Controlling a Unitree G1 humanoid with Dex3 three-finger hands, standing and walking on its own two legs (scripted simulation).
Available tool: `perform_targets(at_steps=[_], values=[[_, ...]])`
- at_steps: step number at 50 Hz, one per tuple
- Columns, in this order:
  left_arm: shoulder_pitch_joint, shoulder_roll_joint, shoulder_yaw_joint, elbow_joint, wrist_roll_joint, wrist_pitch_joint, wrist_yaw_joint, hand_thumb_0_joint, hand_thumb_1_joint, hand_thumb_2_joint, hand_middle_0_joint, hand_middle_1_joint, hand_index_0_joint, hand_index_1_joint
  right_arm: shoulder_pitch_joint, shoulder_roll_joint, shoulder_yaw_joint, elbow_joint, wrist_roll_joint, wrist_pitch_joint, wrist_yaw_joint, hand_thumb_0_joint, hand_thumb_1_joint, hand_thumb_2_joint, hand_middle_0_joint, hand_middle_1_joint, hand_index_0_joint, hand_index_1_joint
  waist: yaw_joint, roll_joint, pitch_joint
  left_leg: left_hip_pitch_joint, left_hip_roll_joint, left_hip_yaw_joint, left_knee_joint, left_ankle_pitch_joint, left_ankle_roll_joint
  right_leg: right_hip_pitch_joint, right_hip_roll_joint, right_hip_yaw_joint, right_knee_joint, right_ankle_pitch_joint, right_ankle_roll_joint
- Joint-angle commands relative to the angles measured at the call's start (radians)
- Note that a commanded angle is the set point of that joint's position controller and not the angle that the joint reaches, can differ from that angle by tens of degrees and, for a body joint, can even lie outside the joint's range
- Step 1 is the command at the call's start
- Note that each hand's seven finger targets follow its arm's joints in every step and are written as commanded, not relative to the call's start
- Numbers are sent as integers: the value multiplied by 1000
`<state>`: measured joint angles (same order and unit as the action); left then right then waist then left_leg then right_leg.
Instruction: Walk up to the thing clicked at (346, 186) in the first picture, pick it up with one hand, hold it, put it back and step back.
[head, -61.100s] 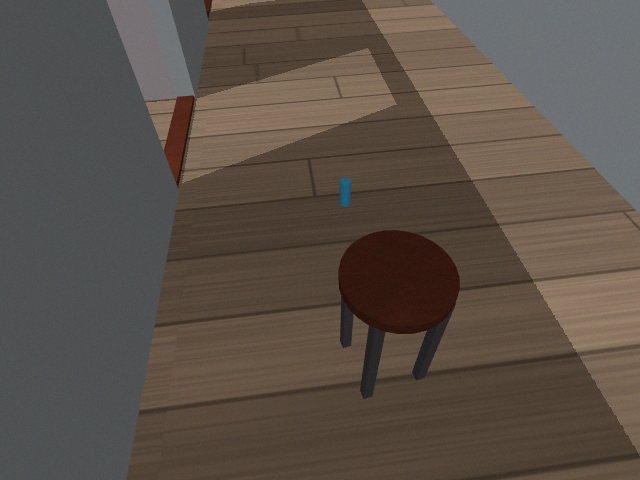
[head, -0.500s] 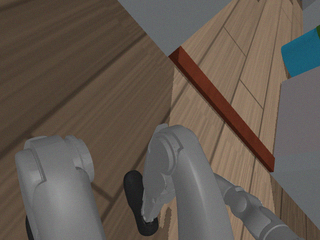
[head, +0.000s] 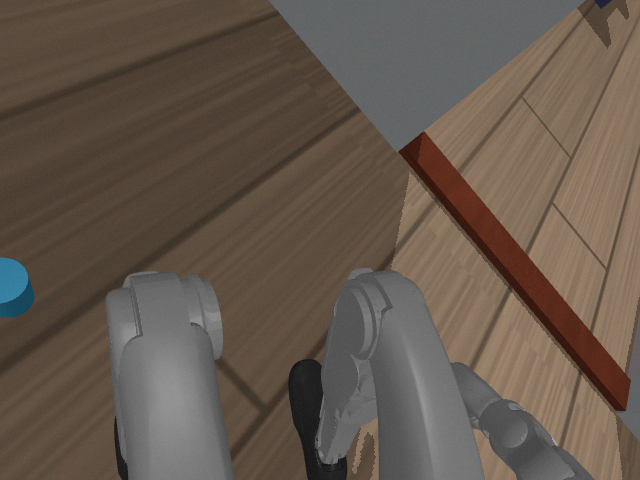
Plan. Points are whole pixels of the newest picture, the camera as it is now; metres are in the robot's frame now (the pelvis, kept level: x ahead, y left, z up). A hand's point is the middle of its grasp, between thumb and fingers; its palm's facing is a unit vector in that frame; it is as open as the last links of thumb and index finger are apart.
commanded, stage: rise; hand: left
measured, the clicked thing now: (5, 290) +0.33 +0.34 -0.22
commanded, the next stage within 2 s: home in 0.02 s
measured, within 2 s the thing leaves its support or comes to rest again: neither
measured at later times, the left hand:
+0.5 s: hand out of the picture +0.19 +0.40 +0.03, palm faces +0.44 -0.74 -0.51, open 16.5 cm
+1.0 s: hand out of the picture +0.20 +0.27 +0.26, palm faces +0.41 -0.82 -0.39, open 17.1 cm
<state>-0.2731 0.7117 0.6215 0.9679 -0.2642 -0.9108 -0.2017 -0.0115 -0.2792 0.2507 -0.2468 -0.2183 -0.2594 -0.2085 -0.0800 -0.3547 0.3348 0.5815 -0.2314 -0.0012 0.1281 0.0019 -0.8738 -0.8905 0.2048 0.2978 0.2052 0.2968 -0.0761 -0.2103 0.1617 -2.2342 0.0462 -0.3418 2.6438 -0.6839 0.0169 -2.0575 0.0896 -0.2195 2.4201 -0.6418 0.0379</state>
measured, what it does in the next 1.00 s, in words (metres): rises, turning left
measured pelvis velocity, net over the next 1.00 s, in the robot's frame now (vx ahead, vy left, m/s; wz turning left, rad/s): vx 0.07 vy -0.02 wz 0.27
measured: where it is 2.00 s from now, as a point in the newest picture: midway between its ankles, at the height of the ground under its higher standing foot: (245, 472)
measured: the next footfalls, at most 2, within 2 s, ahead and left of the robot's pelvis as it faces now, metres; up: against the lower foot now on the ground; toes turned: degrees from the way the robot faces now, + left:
none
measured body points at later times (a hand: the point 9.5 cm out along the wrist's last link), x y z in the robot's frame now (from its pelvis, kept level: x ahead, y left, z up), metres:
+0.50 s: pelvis +0.01 -0.02 +0.12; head +0.20 +0.07 +0.52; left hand +0.16 +0.44 +0.06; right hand +0.26 -0.21 -0.01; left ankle +0.09 +0.12 -0.25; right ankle +0.14 -0.13 -0.25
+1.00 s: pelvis +0.07 -0.02 +0.36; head +0.16 +0.03 +0.80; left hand +0.17 +0.32 +0.28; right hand +0.32 -0.21 +0.27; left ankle +0.08 +0.12 -0.25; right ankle +0.13 -0.13 -0.25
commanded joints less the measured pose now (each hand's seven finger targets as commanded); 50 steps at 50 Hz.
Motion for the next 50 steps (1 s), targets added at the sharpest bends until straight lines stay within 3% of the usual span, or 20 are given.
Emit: perform_targets(at_steps=[1,2,3,4,6,7,8,9,13,17,21,25,28,30,38,41,42,45,46,50], values=[[7,319,59,-233,150,69,28,0,-459,71,-45,-37,-62,-29,27,-276,-247,-29,98,-14,-50,0,-882,-904,200,304,201,304,40,592,-583,473,39,125,-550,-86,-27,89,2,-47,-212,24,-66],[-17,288,64,-264,139,107,49,0,-516,79,-48,-32,-33,-44,23,-274,-264,-58,111,-5,-57,0,-902,-909,201,304,201,304,34,622,-600,490,46,124,-584,-77,-28,84,4,-35,-216,30,-68],[-117,235,11,-339,143,125,56,0,-512,72,-49,-15,-32,-28,25,-251,-262,-63,123,-4,-54,0,-900,-910,200,304,201,304,12,635,-616,481,46,128,-587,-93,-30,60,0,-27,-214,30,-69],[-141,234,11,-404,152,148,66,0,-542,77,-60,-31,-41,-47,59,-228,-273,-30,135,0,-54,0,-927,-917,201,304,202,304,22,650,-616,477,43,138,-596,-102,-27,45,-2,-20,-221,30,-75],[-96,295,67,-343,182,230,97,0,-547,69,-78,-33,-62,-45,72,-223,-293,-34,162,2,-67,0,-955,-924,201,304,202,304,39,613,-625,488,38,145,-608,-46,-25,48,-9,-9,-225,52,-74],[-98,346,99,-335,199,257,108,0,-467,149,-71,-86,-70,-87,81,-221,-305,-21,169,5,-70,0,-895,-902,201,302,201,302,52,597,-634,475,33,158,-591,-15,-22,40,-11,-1,-225,64,-77],[-133,348,80,-347,213,280,114,0,-387,155,-68,-81,-67,-82,90,-209,-310,-22,172,10,-72,0,-895,-902,201,302,201,302,39,573,-646,458,28,175,-578,-8,-14,55,-15,15,-248,56,-78],[-66,322,99,-306,217,308,120,0,-372,159,-69,-83,-68,-84,97,-200,-321,-26,181,15,-72,0,-895,-902,201,301,201,301,63,534,-656,462,22,182,-593,5,-13,71,-19,20,-263,53,-79],[11,166,14,-251,247,421,128,0,-303,200,-77,-94,-76,-95,104,-177,-367,-33,199,15,-72,0,-895,-902,201,301,201,301,80,439,-670,472,11,209,-660,-67,-5,70,-28,42,-341,-28,-79],[57,121,-38,-357,265,541,158,0,-346,176,-73,-88,-73,-89,142,-167,-408,-46,225,19,-82,0,-895,-902,201,301,201,301,93,398,-779,573,8,222,-746,-61,-6,151,-35,68,-438,-36,-76],[117,111,-78,-578,264,655,203,0,-410,139,-68,-79,-67,-80,163,-152,-424,-82,254,31,-103,0,-895,-902,201,301,201,301,104,361,-895,686,3,225,-834,-22,-1,278,-43,96,-542,-7,-73],[222,126,-57,-773,246,756,259,0,-442,119,-62,-71,-61,-72,161,-113,-422,-135,274,45,-136,0,-895,-902,201,301,201,301,134,331,-944,752,-13,271,-922,0,6,461,-53,147,-695,-10,-71],[343,65,-69,-806,236,819,291,0,-436,122,-62,-72,-61,-73,151,-76,-414,-148,277,49,-158,0,-895,-902,201,301,201,301,142,295,-911,787,-22,304,-966,77,10,597,-62,184,-788,29,-64],[397,5,-99,-805,230,857,309,0,-453,112,-60,-69,-59,-70,152,-52,-408,-158,275,52,-175,0,-896,-902,201,301,201,301,122,265,-890,807,-27,324,-988,131,16,697,-66,203,-853,80,-54],[487,-171,-272,-784,235,990,344,0,-497,87,-55,-62,-54,-63,189,-28,-399,-181,273,5,-233,0,-896,-902,201,301,201,301,60,258,-716,1028,-25,334,-1214,181,10,907,-76,219,-1098,124,-49],[477,-193,-318,-816,246,1024,363,0,-489,91,-56,-64,-55,-64,220,-19,-391,-181,272,-20,-254,0,-896,-902,201,301,201,301,44,261,-684,1135,-29,331,-1306,220,7,991,-82,205,-1180,173,-50],[454,-167,-304,-874,245,1030,371,0,-472,101,-58,-66,-57,-67,239,-10,-385,-176,271,-26,-260,0,-896,-902,201,301,201,301,61,272,-691,1168,-30,333,-1333,239,5,1030,-85,208,-1206,190,-51],[518,-242,-385,-855,251,1068,385,0,-496,87,-55,-62,-54,-63,246,-7,-380,-188,269,-44,-280,0,-896,-902,201,301,201,301,48,279,-639,1276,-29,330,-1424,268,-1,1093,-84,190,-1276,221,-52],[495,-224,-379,-909,252,1075,392,0,-482,95,-56,-65,-56,-66,264,-4,-378,-186,269,-49,-288,0,-896,-902,201,301,201,301,48,282,-646,1316,-28,329,-1450,293,-3,1128,-84,187,-1303,245,-52],[566,-280,-451,-967,255,1116,408,0,-517,75,-53,-60,-52,-60,289,8,-367,-193,265,-62,-310,0,-897,-901,201,301,201,301,50,331,-570,1451,-27,328,-1582,318,-14,1218,-80,167,-1398,270,-52]])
